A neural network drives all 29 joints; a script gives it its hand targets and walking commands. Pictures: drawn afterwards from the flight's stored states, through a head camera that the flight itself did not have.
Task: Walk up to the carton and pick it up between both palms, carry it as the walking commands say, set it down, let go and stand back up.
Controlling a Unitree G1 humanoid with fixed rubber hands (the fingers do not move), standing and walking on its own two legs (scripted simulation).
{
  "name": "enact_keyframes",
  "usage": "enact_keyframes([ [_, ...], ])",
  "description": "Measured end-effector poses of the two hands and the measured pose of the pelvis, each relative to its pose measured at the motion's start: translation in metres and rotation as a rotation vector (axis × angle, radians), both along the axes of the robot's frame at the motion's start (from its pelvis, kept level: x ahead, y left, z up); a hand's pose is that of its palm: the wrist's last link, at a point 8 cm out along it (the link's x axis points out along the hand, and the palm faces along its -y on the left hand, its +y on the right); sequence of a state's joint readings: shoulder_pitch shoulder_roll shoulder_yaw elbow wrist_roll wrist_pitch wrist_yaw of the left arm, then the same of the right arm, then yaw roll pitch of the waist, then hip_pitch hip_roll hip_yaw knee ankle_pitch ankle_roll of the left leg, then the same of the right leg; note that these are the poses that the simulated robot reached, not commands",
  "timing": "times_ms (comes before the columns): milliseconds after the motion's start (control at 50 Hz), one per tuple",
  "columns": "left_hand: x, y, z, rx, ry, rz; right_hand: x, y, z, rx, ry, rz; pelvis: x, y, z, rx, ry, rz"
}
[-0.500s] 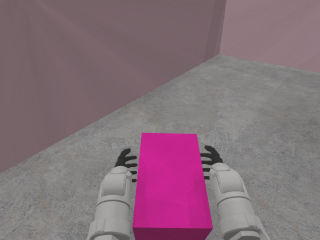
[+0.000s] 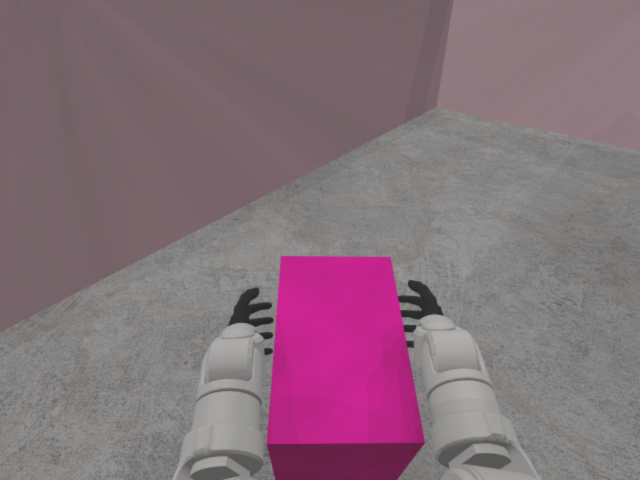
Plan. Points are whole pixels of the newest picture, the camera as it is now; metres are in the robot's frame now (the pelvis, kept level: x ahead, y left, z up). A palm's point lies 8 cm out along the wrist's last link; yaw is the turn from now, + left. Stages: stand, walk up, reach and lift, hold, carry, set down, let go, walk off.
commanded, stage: hold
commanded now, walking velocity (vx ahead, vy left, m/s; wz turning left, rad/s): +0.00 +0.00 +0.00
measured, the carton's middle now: (334, 373) +0.32 +0.00 -0.04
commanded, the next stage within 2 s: carry in 0.40 s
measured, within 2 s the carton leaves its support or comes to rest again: neither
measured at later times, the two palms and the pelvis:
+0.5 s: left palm (242, 337) +0.31 +0.12 +0.07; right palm (431, 325) +0.32 -0.13 +0.07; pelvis +0.02 -0.01 +0.01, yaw +2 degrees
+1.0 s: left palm (105, 290) +0.38 +0.32 +0.10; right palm (278, 253) +0.45 +0.08 +0.10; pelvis +0.12 +0.09 +0.02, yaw +17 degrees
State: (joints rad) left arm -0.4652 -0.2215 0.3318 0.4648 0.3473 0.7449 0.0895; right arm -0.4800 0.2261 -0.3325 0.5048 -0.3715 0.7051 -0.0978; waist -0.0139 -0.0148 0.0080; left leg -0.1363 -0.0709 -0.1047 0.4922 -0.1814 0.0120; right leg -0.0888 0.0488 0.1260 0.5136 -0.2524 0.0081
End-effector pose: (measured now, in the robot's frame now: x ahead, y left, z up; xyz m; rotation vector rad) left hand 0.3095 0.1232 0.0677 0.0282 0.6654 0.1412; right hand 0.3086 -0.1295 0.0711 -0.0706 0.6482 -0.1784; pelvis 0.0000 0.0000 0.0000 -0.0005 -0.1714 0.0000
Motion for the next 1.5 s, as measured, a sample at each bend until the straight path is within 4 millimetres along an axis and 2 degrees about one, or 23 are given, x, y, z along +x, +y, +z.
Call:
enact_keyframes([
  [200, 0.014, -0.001, 0.001, 0.031, 0.007, -0.026, 0.009, -0.003, -0.002, 0.018, 0.005, 0.003, 0.015, 0.004, 0.003, -0.001, 0.021, -0.016],
  [420, 0.004, 0.001, -0.001, 0.027, 0.014, -0.038, 0.005, -0.003, 0.000, 0.011, 0.008, 0.057, 0.022, -0.002, 0.007, -0.003, 0.014, -0.004],
  [500, 0.004, 0.001, 0.001, 0.032, 0.023, -0.025, 0.009, -0.002, 0.000, 0.000, 0.019, 0.055, 0.019, -0.005, 0.006, -0.009, 0.096, 0.030],
  [580, 0.007, 0.013, 0.007, 0.014, 0.031, 0.036, 0.023, 0.014, 0.007, -0.015, 0.032, 0.053, 0.018, -0.003, 0.013, -0.001, 0.169, 0.096],
  [680, 0.026, 0.052, 0.037, 0.036, -0.054, 0.173, 0.059, 0.061, 0.041, 0.026, -0.064, 0.067, 0.028, 0.016, 0.015, 0.001, 0.225, 0.139],
  [740, 0.040, 0.085, 0.058, 0.013, -0.130, 0.248, 0.082, 0.096, 0.059, 0.045, -0.139, 0.110, 0.046, 0.033, 0.009, -0.026, 0.244, 0.193],
  [780, 0.047, 0.111, 0.063, 0.000, -0.151, 0.287, 0.096, 0.123, 0.063, 0.037, -0.158, 0.149, 0.063, 0.048, 0.002, -0.038, 0.251, 0.226],
  [820, 0.050, 0.136, 0.059, -0.017, -0.150, 0.333, 0.107, 0.149, 0.060, 0.011, -0.132, 0.200, 0.080, 0.061, -0.003, -0.021, 0.258, 0.244],
  [860, 0.050, 0.158, 0.050, -0.013, -0.094, 0.368, 0.114, 0.171, 0.050, 0.001, -0.041, 0.249, 0.094, 0.071, 0.003, -0.039, 0.259, 0.237],
  [960, 0.057, 0.187, 0.039, -0.034, 0.041, 0.414, 0.133, 0.202, 0.030, -0.011, 0.107, 0.290, 0.115, 0.088, 0.018, -0.095, 0.257, 0.274],
  [1040, 0.078, 0.198, 0.037, -0.037, 0.029, 0.425, 0.156, 0.214, 0.026, 0.015, 0.097, 0.288, 0.133, 0.097, 0.019, -0.091, 0.258, 0.300],
  [1100, 0.099, 0.200, 0.040, -0.029, -0.005, 0.408, 0.177, 0.215, 0.030, 0.032, 0.056, 0.278, 0.155, 0.104, 0.015, -0.078, 0.259, 0.299],
  [1180, 0.137, 0.198, 0.047, 0.008, -0.048, 0.373, 0.210, 0.211, 0.034, 0.056, -0.002, 0.256, 0.192, 0.111, 0.006, -0.059, 0.267, 0.293],
  [1240, 0.168, 0.194, 0.045, 0.040, -0.054, 0.346, 0.237, 0.206, 0.028, 0.073, -0.021, 0.239, 0.223, 0.115, -0.006, -0.048, 0.274, 0.298],
  [1280, 0.182, 0.191, 0.041, 0.051, -0.023, 0.331, 0.249, 0.204, 0.023, 0.080, -0.009, 0.221, 0.234, 0.116, -0.005, -0.058, 0.269, 0.310],
  [1320, 0.191, 0.190, 0.037, 0.030, 0.010, 0.319, 0.256, 0.207, 0.023, 0.076, 0.014, 0.242, 0.243, 0.115, -0.001, -0.040, 0.259, 0.335],
  [1400, 0.193, 0.200, 0.028, 0.023, 0.062, 0.357, 0.268, 0.220, 0.030, 0.047, 0.046, 0.296, 0.259, 0.117, 0.006, -0.001, 0.252, 0.342],
  [1500, 0.199, 0.218, 0.038, 0.032, 0.026, 0.366, 0.283, 0.240, 0.039, 0.072, 0.000, 0.301, 0.271, 0.133, 0.004, -0.011, 0.220, 0.344],
])
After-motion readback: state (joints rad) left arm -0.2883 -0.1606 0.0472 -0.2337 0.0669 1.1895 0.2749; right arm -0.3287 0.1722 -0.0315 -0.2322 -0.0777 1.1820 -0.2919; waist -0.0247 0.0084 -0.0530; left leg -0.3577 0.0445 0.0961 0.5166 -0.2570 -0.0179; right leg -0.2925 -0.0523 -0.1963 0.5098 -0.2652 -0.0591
